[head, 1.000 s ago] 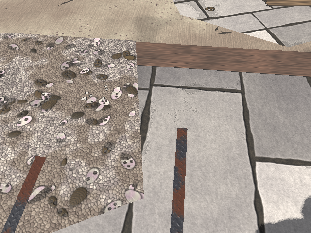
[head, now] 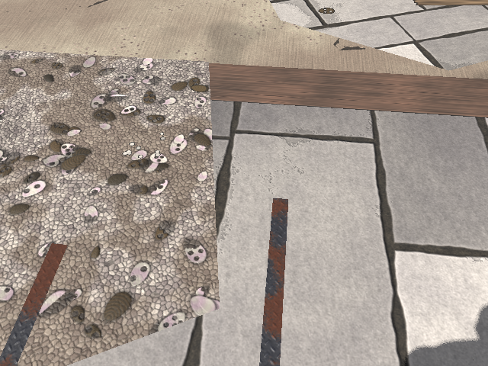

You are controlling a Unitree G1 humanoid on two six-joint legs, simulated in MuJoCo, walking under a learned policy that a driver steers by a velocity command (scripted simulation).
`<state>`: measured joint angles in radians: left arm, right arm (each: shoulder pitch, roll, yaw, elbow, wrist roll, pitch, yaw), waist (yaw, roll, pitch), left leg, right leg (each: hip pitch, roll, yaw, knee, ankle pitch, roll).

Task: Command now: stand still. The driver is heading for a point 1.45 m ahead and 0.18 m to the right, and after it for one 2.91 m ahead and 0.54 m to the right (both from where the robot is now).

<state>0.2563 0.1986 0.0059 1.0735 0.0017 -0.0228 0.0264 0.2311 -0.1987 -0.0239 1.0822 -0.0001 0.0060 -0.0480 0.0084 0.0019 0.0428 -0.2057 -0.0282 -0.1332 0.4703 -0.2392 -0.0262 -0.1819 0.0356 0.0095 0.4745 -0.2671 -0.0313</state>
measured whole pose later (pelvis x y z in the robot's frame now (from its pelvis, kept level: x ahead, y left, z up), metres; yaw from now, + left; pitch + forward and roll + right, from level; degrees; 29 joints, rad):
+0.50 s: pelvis +0.00 -0.01 +0.00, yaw +0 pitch -1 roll +0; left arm 0.29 0.19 0.00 1.08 0.00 -0.02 0.03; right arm 0.25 -0.19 -0.01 1.11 0.00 0.00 -0.05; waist 0.01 0.00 0.04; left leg -0.21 -0.02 -0.13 0.46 -0.24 -0.03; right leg -0.18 0.04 0.00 0.47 -0.27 -0.04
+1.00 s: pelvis +0.09 +0.05 +0.00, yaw +0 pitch +1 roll +0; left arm 0.36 0.27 0.04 1.01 -0.04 -0.07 0.01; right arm 0.34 -0.22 -0.04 1.07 0.01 -0.12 0.01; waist -0.01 -0.04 -0.03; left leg -0.22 -0.02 0.04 0.51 -0.31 0.05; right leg -0.36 0.00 0.04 1.02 -0.40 -0.08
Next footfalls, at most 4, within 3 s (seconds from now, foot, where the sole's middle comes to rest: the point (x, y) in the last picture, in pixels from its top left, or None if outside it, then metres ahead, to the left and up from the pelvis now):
0.92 left None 0.10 0.15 -0.78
1.40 right None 0.49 -0.07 -0.78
1.92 left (201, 273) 0.79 0.17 -0.78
2.50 right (277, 198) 1.09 -0.07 -0.78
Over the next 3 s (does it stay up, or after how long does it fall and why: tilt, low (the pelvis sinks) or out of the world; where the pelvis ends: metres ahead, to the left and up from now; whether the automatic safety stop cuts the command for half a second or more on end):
stays up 1.23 -0.01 -0.01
